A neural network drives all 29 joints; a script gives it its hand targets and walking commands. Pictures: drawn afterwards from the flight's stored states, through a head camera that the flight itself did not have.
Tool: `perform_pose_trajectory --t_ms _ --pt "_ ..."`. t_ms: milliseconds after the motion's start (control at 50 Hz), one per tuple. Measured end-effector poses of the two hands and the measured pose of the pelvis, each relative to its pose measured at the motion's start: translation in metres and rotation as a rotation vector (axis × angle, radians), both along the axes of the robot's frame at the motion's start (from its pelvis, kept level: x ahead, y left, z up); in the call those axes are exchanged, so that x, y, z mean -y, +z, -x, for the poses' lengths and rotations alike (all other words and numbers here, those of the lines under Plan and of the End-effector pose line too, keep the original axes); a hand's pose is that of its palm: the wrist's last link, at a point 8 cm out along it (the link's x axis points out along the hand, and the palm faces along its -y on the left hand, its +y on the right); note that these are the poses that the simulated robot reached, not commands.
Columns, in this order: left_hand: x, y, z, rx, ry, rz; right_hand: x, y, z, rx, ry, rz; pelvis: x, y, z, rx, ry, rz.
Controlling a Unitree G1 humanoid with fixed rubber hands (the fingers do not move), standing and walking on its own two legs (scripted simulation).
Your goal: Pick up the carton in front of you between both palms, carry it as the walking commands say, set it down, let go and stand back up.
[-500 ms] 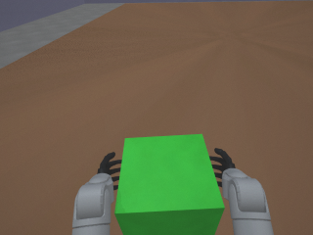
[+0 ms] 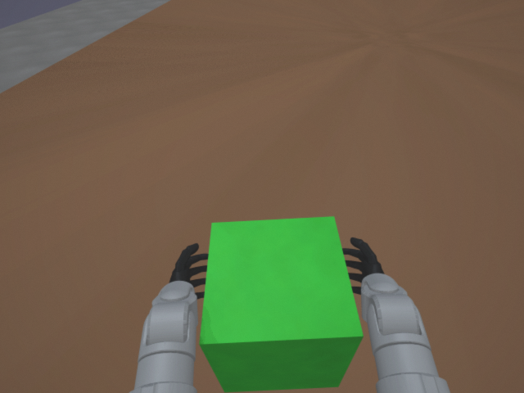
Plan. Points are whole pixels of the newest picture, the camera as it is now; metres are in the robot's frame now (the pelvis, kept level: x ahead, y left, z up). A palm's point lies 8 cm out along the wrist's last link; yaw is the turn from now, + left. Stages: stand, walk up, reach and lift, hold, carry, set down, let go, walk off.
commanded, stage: carry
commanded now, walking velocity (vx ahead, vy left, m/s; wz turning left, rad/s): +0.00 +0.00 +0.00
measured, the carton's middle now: (277, 307) +0.31 +0.00 -0.05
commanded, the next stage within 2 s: hold in 0.46 s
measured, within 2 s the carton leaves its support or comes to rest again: neither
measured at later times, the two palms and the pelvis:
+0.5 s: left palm (175, 290) +0.29 +0.16 +0.05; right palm (367, 282) +0.29 -0.14 +0.04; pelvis +0.00 +0.01 +0.00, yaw +0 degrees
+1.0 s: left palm (162, 300) +0.27 +0.17 +0.06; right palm (358, 275) +0.30 -0.13 +0.05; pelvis +0.00 -0.01 +0.01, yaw +6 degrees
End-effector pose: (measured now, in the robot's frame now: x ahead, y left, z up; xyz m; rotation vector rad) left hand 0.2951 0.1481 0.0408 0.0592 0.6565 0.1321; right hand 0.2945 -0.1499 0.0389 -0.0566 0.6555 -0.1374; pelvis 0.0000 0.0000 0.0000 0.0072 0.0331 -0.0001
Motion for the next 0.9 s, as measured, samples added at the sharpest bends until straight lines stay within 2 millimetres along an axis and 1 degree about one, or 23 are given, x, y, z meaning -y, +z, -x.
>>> perform_pose_trajectory --t_ms 140,280,460,580,680,740,900 --pt "-0.003 0.005 0.0 0.024 0.007 0.007 -0.002 0.005 -0.001 0.024 -0.003 -0.01 -0.002 0.0 -0.002 -0.002 0.001 0.001" --pt "-0.005 0.003 0.003 0.002 0.007 0.006 -0.005 0.003 0.001 0.001 0.0 -0.006 -0.004 0.0 -0.005 -0.001 0.001 0.002" --pt "-0.008 0.004 0.001 0.004 0.005 0.007 -0.007 0.004 0.0 0.002 -0.002 -0.005 -0.007 0.0 -0.006 -0.002 0.001 0.004" --pt "-0.014 0.006 0.009 -0.007 0.01 -0.001 -0.013 0.005 0.005 -0.008 0.019 -0.008 -0.008 0.007 -0.004 0.107 0.039 0.008" --pt "-0.026 0.008 0.019 -0.006 0.063 -0.003 -0.025 0.007 0.001 -0.008 0.071 -0.013 -0.006 0.008 -0.003 0.146 0.065 0.003" --pt "-0.029 0.01 0.023 -0.001 0.089 -0.001 -0.03 0.009 -0.002 -0.004 0.094 -0.012 -0.003 0.008 -0.002 0.161 0.082 0.002" --pt "-0.026 0.014 0.026 0.001 0.113 0.001 -0.027 0.012 -0.006 -0.002 0.11 -0.017 0.006 0.008 0.001 0.178 0.107 0.0"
